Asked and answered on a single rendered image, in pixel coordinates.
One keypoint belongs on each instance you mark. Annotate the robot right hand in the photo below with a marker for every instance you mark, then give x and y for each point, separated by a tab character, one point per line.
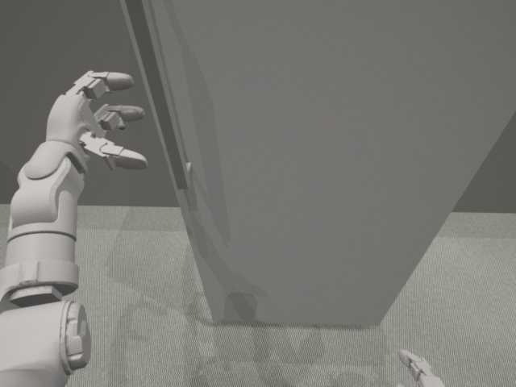
420	370

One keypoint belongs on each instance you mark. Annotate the robot left forearm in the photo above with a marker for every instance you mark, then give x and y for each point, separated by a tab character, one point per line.
40	258

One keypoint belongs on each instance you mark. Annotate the fridge door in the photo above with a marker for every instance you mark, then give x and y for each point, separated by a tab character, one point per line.
329	141

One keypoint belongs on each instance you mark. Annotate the handle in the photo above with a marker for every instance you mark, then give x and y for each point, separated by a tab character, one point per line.
141	21

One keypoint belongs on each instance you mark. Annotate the robot left upper arm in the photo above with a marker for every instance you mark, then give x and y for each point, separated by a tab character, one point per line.
41	346

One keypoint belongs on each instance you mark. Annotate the robot left hand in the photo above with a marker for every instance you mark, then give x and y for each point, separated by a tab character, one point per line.
71	119

